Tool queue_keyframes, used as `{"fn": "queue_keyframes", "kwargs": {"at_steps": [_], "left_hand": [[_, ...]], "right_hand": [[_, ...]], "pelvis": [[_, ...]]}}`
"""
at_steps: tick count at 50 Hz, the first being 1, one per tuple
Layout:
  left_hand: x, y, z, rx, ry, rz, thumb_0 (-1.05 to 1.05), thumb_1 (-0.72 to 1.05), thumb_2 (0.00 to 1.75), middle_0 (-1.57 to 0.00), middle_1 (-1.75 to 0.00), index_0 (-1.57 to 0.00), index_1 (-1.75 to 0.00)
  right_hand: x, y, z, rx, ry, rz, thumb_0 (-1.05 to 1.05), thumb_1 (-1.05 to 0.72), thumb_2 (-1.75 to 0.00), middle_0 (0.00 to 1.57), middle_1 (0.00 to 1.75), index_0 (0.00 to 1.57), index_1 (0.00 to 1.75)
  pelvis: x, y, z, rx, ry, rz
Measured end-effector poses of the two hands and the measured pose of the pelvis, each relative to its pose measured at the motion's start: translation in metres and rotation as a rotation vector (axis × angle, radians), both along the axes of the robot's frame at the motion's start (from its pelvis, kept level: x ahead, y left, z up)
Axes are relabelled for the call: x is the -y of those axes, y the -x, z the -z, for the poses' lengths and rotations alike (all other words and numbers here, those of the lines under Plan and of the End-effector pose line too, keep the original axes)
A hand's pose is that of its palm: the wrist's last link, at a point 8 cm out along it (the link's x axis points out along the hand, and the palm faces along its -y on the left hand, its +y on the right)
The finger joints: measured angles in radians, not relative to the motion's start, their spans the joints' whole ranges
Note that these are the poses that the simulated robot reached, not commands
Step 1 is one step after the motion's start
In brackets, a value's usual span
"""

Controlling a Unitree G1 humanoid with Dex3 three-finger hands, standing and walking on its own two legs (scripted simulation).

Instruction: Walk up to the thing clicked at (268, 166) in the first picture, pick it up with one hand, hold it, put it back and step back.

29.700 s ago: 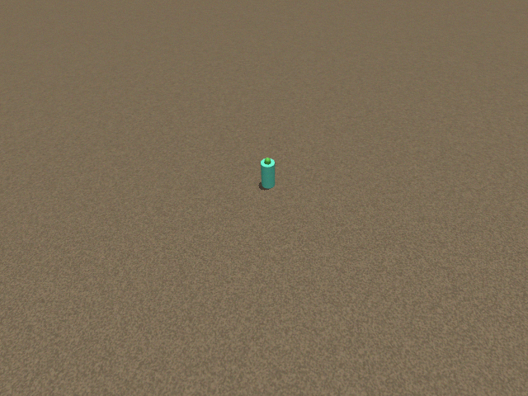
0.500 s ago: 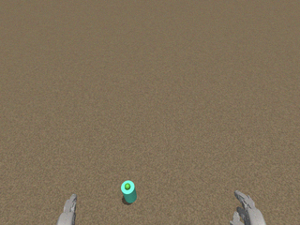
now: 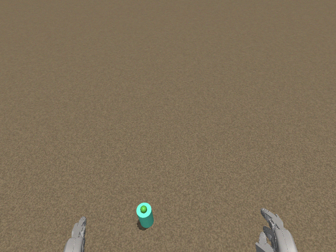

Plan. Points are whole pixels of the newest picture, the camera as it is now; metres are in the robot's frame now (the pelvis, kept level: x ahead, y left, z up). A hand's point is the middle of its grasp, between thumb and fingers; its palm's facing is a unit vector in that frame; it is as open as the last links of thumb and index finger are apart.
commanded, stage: home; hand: left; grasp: from the side
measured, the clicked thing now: (145, 214) +0.46 +0.15 -0.63
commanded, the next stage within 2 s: stand in 0.38 s
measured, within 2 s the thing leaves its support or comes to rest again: neither
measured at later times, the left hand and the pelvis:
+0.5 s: hand out of the picture +0.16 +0.18 -0.05, palm faces +0.10 -0.96 -0.27, open 17.1 cm; pelvis -0.01 +0.00 +0.00, yaw +0 degrees
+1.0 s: hand out of the picture +0.16 +0.18 -0.06, palm faces +0.08 -0.95 -0.29, open 8.2 cm; pelvis +0.00 +0.00 +0.00, yaw +0 degrees
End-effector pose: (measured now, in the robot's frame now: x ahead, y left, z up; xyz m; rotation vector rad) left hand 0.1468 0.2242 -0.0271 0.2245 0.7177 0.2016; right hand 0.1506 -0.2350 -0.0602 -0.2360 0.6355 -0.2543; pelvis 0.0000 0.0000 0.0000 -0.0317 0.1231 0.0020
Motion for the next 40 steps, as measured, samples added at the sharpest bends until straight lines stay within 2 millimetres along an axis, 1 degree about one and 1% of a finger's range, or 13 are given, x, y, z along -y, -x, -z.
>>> {"fn": "queue_keyframes", "kwargs": {"at_steps": [18,28,30,33,36,40], "left_hand": [[-0.0023,0.0024,-0.0007,0.007,-0.004,0.004,-0.01,-0.49,0.09,-0.06,-0.07,-0.06,-0.06],[-0.0001,0.0066,0.0002,0.004,0.000,0.004,-0.01,-0.45,0.12,-0.08,-0.10,-0.08,-0.09],[-0.0004,0.0067,0.0004,0.004,-0.001,0.004,-0.01,-0.40,0.17,-0.11,-0.13,-0.11,-0.13],[-0.0005,0.0064,0.0003,0.007,-0.004,0.004,0.00,-0.28,0.29,-0.14,-0.19,-0.14,-0.19],[0.0002,0.0060,-0.0002,0.009,-0.004,0.005,0.00,-0.11,0.46,-0.17,-0.24,-0.17,-0.23],[0.0011,0.0044,-0.0005,0.013,-0.004,0.006,0.00,0.16,0.66,-0.19,-0.27,-0.19,-0.27]], "right_hand": [[-0.0006,0.0083,0.0021,-0.010,0.000,0.005,0.02,-0.90,-0.90,0.20,0.30,0.20,0.30],[0.0006,0.0092,0.0015,-0.005,0.003,0.000,0.02,-0.90,-0.90,0.20,0.30,0.20,0.30],[0.0011,0.0090,0.0013,-0.004,0.005,0.001,0.02,-0.90,-0.90,0.20,0.30,0.20,0.30],[0.0016,0.0085,0.0010,-0.001,0.006,0.001,0.02,-0.90,-0.90,0.20,0.30,0.20,0.30],[0.0021,0.0081,0.0008,0.002,0.005,0.002,0.02,-0.90,-0.90,0.20,0.30,0.20,0.30],[0.0023,0.0073,0.0013,0.002,0.004,-0.001,0.02,-0.90,-0.90,0.20,0.30,0.20,0.30]], "pelvis": [[-0.0018,0.0037,0.0003,0.005,0.000,0.002],[-0.0003,0.0059,0.0005,0.002,-0.001,0.001],[-0.0001,0.0060,0.0007,0.002,-0.001,0.001],[0.0002,0.0059,0.0009,0.002,-0.001,0.001],[0.0005,0.0056,0.0010,0.003,-0.002,0.001],[0.0010,0.0052,0.0011,0.003,-0.003,0.001]]}}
